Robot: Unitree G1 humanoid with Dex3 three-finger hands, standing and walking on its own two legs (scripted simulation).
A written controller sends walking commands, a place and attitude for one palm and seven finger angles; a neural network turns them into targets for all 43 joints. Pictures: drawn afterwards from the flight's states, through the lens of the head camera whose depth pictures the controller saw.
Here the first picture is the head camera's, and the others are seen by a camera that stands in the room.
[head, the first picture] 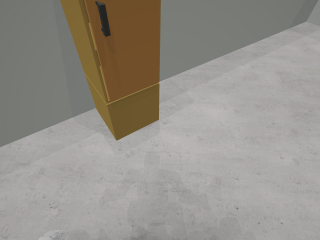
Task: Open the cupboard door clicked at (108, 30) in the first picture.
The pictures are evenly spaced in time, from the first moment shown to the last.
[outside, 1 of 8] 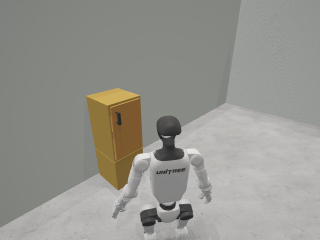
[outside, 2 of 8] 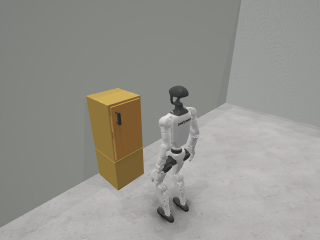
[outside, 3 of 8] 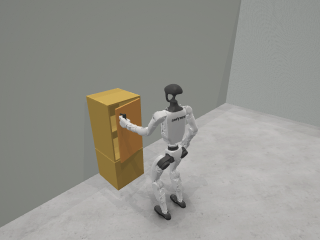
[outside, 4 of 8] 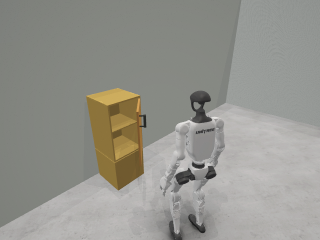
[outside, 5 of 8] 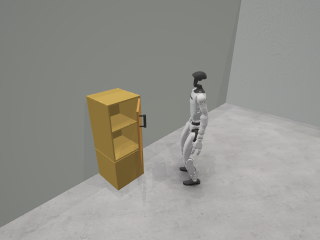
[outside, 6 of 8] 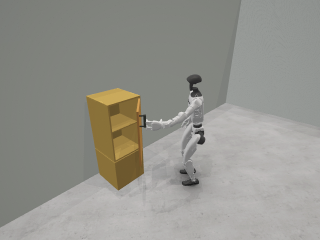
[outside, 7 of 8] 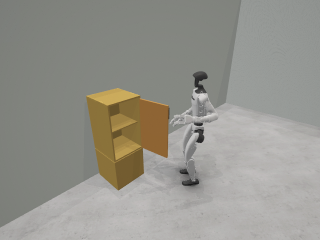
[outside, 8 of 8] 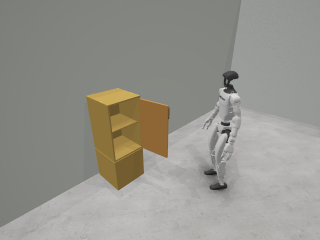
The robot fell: no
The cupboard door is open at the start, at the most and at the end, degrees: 0 99 98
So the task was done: yes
